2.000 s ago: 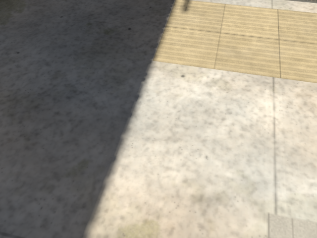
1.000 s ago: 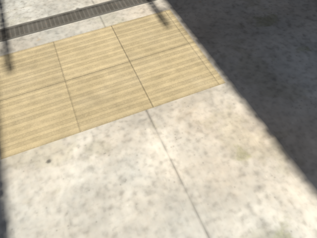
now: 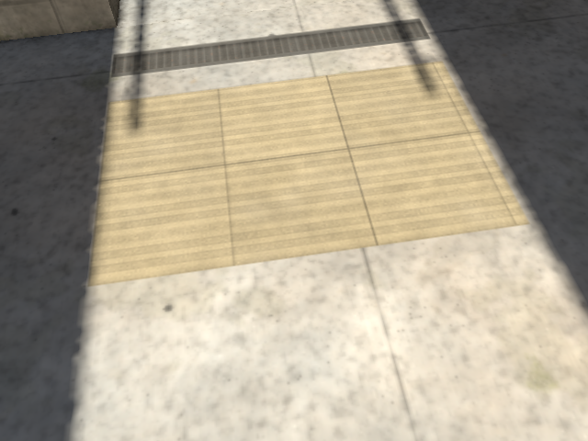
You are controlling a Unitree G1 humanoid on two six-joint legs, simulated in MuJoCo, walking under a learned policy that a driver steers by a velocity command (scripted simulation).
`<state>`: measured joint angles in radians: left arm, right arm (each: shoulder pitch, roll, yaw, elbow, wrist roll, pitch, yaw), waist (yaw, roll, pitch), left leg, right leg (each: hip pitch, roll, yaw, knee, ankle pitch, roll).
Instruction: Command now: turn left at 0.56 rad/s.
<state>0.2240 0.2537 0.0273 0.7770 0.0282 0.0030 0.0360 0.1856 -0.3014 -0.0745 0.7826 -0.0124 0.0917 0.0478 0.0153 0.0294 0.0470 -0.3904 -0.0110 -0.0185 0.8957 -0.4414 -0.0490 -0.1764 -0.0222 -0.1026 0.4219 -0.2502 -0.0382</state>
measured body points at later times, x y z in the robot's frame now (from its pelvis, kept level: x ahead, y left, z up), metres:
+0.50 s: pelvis +0.00 +0.04 +0.00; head +0.02 +0.06 +0.45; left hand +0.03 +0.33 -0.13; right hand +0.17 -0.21 -0.11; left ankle -0.03 +0.11 -0.74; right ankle +0.05 -0.09 -0.70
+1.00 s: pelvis +0.01 +0.01 +0.00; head +0.02 +0.00 +0.45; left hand +0.04 +0.28 -0.13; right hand +0.14 -0.23 -0.14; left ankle -0.03 +0.12 -0.74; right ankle +0.04 -0.08 -0.74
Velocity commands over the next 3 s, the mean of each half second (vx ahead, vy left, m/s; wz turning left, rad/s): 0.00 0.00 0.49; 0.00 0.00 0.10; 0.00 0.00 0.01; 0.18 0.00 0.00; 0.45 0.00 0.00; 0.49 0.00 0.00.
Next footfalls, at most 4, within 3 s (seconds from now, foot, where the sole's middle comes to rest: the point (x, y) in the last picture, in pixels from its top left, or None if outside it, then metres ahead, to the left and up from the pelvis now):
0.14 left None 0.01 0.12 -0.78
0.62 right None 0.08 -0.07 -0.78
1.98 left None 0.08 0.15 -0.78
2.44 right None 0.46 0.10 -0.78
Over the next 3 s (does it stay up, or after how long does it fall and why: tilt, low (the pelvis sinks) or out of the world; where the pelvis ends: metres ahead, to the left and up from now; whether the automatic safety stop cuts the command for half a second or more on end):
stays up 0.59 0.23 -0.02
